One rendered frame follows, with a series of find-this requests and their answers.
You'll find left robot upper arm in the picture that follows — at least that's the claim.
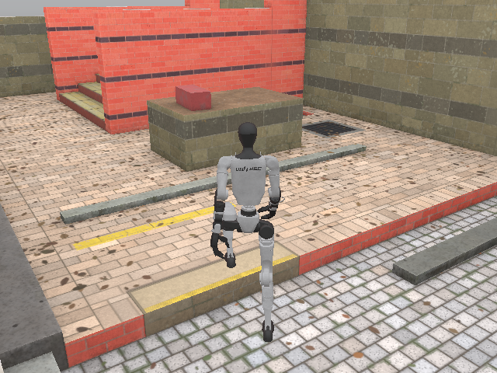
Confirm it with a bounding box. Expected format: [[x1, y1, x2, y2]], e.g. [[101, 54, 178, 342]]
[[217, 155, 232, 200]]

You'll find right robot upper arm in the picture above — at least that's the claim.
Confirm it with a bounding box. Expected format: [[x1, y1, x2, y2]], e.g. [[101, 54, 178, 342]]
[[264, 155, 280, 198]]

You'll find left robot forearm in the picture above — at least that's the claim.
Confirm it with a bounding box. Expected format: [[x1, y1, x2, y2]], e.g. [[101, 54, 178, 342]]
[[211, 189, 225, 234]]

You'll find robot right hand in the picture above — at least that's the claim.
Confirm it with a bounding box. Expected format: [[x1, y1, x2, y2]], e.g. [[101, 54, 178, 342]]
[[258, 205, 276, 219]]

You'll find robot left hand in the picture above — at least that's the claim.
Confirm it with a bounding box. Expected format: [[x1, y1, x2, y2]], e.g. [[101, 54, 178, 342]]
[[210, 233, 230, 259]]

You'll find robot left shin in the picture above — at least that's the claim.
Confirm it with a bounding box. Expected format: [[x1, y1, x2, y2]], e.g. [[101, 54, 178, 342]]
[[222, 229, 234, 258]]

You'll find robot torso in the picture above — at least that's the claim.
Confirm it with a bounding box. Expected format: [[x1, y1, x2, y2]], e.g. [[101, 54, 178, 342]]
[[230, 152, 266, 233]]

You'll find right robot forearm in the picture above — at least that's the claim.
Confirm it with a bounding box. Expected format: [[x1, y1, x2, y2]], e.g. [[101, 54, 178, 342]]
[[269, 187, 281, 211]]

